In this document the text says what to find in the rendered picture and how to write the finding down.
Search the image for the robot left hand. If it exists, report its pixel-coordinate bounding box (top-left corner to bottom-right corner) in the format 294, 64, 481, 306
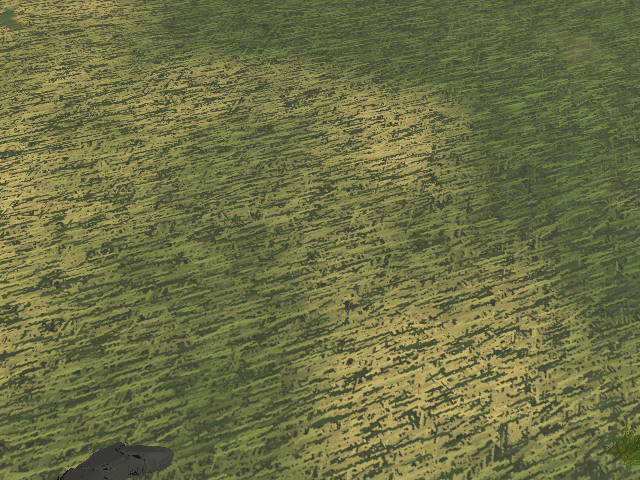
57, 442, 174, 480

